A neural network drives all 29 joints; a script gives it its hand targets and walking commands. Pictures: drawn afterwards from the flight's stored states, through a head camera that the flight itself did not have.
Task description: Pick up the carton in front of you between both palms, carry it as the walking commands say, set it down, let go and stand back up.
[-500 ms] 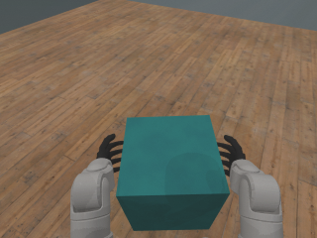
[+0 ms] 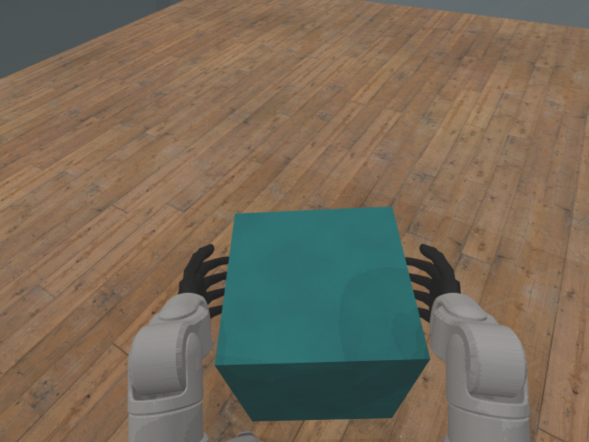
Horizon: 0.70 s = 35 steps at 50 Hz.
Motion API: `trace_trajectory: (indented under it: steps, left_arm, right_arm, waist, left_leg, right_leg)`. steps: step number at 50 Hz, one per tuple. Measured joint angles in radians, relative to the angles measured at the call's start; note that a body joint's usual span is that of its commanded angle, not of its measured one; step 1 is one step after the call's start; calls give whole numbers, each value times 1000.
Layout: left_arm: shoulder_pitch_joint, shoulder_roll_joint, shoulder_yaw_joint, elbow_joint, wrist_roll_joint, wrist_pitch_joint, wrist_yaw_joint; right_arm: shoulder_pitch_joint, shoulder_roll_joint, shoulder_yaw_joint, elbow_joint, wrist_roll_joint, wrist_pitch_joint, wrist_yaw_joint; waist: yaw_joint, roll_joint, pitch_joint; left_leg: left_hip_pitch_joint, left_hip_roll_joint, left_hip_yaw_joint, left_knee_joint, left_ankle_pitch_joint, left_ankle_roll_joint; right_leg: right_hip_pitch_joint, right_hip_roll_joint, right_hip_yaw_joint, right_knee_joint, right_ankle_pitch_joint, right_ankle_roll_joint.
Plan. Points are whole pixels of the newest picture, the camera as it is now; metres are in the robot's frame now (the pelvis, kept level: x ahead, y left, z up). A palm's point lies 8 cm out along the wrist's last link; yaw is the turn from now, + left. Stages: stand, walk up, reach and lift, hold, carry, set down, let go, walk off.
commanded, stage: carry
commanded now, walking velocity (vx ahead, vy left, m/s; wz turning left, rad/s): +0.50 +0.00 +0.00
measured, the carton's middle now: (317, 321) +0.28 +0.00 +0.00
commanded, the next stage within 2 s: none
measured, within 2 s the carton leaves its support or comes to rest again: neither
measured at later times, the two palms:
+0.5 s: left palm (221, 148) +0.59 +0.18 +0.08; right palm (383, 144) +0.58 -0.12 +0.09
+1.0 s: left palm (235, 121) +0.74 +0.17 +0.05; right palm (372, 116) +0.74 -0.12 +0.05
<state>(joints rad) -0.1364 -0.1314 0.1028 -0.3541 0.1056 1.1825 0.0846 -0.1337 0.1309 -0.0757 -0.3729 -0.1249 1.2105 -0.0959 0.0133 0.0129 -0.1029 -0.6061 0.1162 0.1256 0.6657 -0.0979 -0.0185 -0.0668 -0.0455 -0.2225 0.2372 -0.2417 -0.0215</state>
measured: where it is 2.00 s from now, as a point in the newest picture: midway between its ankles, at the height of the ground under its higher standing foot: (310, 398)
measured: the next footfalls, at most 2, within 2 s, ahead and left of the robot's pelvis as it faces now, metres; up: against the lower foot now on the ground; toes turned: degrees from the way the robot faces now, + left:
left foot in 0.14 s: +0.28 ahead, +0.13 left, +0.00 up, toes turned +11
right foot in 0.56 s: +0.51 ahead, -0.08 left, +0.00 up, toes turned +12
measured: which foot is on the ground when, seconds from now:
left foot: up 0.00-0.12, down 0.14-0.56, up 0.58-0.70, down 0.72-1.00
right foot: down 0.00-0.16, up 0.18-0.54, down 0.56-1.00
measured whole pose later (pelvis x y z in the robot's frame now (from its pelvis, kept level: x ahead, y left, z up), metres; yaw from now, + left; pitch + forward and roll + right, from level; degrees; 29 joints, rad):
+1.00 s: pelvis +0.47 +0.02 -0.02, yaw +0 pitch +4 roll -1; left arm -0.15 -0.13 0.11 -0.18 0.16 1.09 0.07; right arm -0.15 0.13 -0.09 -0.18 -0.16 1.11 -0.07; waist 0.00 0.01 -0.14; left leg -0.14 0.06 0.11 0.51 -0.40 -0.03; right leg -0.35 -0.05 -0.22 0.56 -0.25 -0.03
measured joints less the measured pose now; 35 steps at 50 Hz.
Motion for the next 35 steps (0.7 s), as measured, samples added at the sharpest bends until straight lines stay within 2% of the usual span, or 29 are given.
trace_trajectory:
  steps: [3,6,7,8,9,11,13,16,20,24,27,28,29,31,33,35]
  left_arm:
    - [-10,-1,-6,-13,4,17,0]
    - [-23,-2,-4,-13,13,39,0]
    - [-30,-1,2,-9,15,44,0]
    - [-36,2,14,3,16,45,0]
    - [-38,4,24,16,17,47,0]
    - [-38,2,37,37,20,53,0]
    - [-34,-5,33,45,26,54,2]
    - [-35,-3,16,39,26,43,3]
    - [-37,-4,0,3,25,22,4]
    - [-34,-4,-1,-42,21,21,6]
    - [-34,-3,1,-48,18,32,8]
    - [-36,-4,1,-42,18,35,8]
    - [-42,-5,0,-22,20,31,7]
    - [-63,-8,3,31,23,21,4]
    - [-68,-9,6,69,23,19,1]
    - [-60,-8,8,80,22,19,0]
  right_arm:
    - [-1,0,-7,-20,4,14,0]
    - [-14,1,-17,-13,8,30,0]
    - [-24,2,-17,1,9,29,0]
    - [-36,4,-16,30,8,21,1]
    - [-49,6,-15,61,7,17,1]
    - [-58,8,-15,98,5,17,1]
    - [-45,6,-18,100,9,16,0]
    - [-27,4,-22,75,15,4,0]
    - [-21,3,-28,27,24,-15,1]
    - [-30,4,-24,-5,25,-16,5]
    - [-34,5,-20,-9,16,-3,8]
    - [-35,4,-22,-7,13,1,10]
    - [-41,4,-30,4,10,4,11]
    - [-52,5,-50,29,4,10,11]
    - [-47,5,-54,49,-4,15,11]
    - [-42,4,-48,61,-8,17,11]
  waist:
    - [-5,-3,-18]
    - [-5,-16,-30]
    - [-9,-31,-31]
    - [-16,-54,-28]
    - [-23,-59,-21]
    - [-28,-50,1]
    - [-30,-42,22]
    - [-32,-33,48]
    - [-26,-29,63]
    - [-13,-30,57]
    - [-10,-27,41]
    - [-10,-24,32]
    - [-8,-3,25]
    - [-6,35,29]
    - [-7,41,37]
    - [-9,35,46]
  left_leg:
    - [34,-17,34,-112,50,14]
    - [111,-44,80,-198,35,32]
    - [134,-58,96,-198,38,55]
    - [131,-69,110,-149,12,82]
    - [133,-70,117,-115,-27,97]
    - [171,-64,121,-126,-70,103]
    - [228,-64,121,-185,-73,91]
    - [314,-67,111,-278,-72,87]
    - [411,-66,95,-352,-95,71]
    - [498,-67,91,-363,-159,44]
    - [547,-65,82,-293,-255,16]
    - [552,-63,75,-245,-300,6]
    - [537,-45,67,-177,-339,-4]
    - [475,-30,13,-39,-379,-20]
    - [430,-43,-24,-17,-433,-17]
    - [414,-50,-30,-108,-393,-10]
  right_leg:
    - [84,-2,3,-8,-65,29]
    - [145,-20,18,60,-171,67]
    - [139,-41,26,141,-226,75]
    - [89,-75,42,281,-244,73]
    - [12,-80,84,459,-234,68]
    - [-157,-52,151,770,-215,48]
    - [-294,-42,162,901,-154,29]
    - [-429,-48,147,842,-74,25]
    - [-509,-45,124,613,0,38]
    - [-498,-24,82,385,140,43]
    - [-413,0,33,215,291,44]
    - [-370,3,17,176,302,22]
    - [-352,15,6,181,234,-19]
    - [-344,29,-9,215,145,-60]
    - [-324,26,-12,209,130,-59]
    - [-301,21,-8,193,120,-54]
